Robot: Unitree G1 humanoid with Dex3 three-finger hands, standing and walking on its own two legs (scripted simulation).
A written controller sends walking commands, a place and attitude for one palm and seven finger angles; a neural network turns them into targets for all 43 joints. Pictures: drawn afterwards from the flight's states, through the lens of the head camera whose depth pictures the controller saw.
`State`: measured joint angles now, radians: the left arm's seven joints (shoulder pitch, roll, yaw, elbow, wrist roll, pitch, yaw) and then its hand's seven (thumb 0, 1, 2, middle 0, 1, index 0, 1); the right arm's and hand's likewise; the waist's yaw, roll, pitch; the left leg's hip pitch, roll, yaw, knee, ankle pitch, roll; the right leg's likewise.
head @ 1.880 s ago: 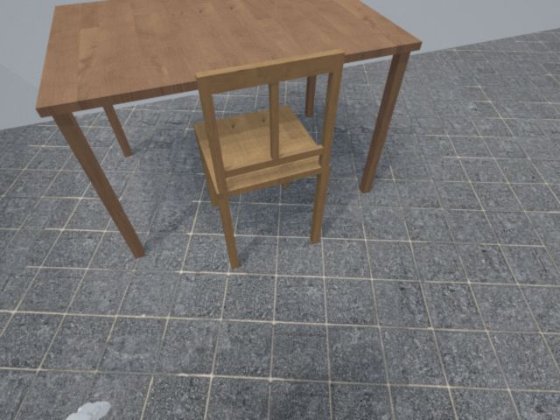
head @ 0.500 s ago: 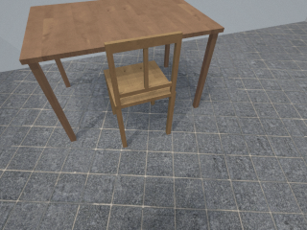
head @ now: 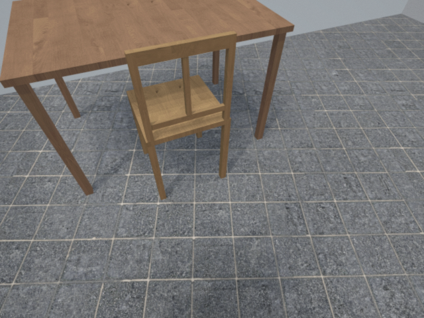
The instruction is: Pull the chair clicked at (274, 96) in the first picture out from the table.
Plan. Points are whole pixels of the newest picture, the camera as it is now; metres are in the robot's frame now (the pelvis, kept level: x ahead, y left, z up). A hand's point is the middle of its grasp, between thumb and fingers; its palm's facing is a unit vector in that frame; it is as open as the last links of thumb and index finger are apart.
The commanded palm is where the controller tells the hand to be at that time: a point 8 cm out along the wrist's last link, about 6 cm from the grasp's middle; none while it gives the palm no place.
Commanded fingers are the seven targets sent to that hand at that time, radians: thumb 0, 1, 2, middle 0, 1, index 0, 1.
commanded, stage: walk to a spot facing it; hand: left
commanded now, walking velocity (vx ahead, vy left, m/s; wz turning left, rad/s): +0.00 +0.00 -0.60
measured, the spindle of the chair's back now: (186, 87) +0.90 +0.16 -0.10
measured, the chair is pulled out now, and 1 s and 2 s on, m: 0.00 0.00 0.00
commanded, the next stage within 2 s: turn to face it in 1.96 s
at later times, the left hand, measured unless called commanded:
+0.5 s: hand out of the picture +0.05 +0.20 -0.16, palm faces -0.17 -0.95 -0.25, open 7.4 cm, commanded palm none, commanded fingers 0.00 0.90 0.90 -0.20 -0.30 -0.20 -0.30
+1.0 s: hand (171, 288) +0.21 +0.11 -0.15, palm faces -0.60 -0.78 -0.19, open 7.4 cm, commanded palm none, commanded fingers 0.00 0.90 0.90 -0.20 -0.30 -0.20 -0.30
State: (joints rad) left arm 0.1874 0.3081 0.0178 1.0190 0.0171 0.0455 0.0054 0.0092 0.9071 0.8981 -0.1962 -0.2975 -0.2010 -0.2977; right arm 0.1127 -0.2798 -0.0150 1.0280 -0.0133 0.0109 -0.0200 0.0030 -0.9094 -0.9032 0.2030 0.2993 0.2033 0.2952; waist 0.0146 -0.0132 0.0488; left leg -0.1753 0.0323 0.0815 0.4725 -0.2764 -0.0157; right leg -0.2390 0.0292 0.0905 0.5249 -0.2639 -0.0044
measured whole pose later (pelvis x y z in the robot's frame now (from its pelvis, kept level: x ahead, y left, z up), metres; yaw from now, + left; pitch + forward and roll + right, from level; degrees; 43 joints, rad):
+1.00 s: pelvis +0.00 +0.01 +0.00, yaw -35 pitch +0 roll -1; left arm 0.15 0.25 0.08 0.91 0.04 0.07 -0.07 0.01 0.91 0.90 -0.19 -0.30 -0.19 -0.30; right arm 0.43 -0.22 -0.04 1.00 -0.04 -0.04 -0.01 0.00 -0.91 -0.90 0.20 0.30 0.20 0.30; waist -0.05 -0.01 0.04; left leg -0.02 0.13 0.25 0.40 -0.35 -0.04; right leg -0.47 -0.08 -0.07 0.77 -0.31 0.03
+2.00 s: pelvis +0.26 -0.26 -0.01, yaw -58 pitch -1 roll -1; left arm 0.13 0.18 0.08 1.02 0.03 0.02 -0.04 0.02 0.93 0.90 -0.19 -0.30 -0.20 -0.30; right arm 0.51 -0.09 -0.03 1.14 -0.03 -0.06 -0.02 0.00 -0.91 -0.90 0.20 0.30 0.20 0.29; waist -0.06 0.00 0.10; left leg 0.09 0.11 0.37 0.39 -0.43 -0.05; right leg -0.53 -0.06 -0.15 0.69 -0.20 -0.04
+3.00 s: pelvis +0.31 -0.43 -0.01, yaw -32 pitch +0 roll +0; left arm 0.17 0.21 0.06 0.86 0.02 0.02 0.02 0.01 0.91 0.90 -0.19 -0.30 -0.20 -0.30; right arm 0.20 -0.24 -0.10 0.92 -0.02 0.06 0.02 0.00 -0.91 -0.90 0.20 0.30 0.20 0.30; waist -0.03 0.05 0.06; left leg -0.44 -0.04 -0.09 0.68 -0.32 -0.02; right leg -0.27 -0.04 -0.05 0.58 -0.29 0.03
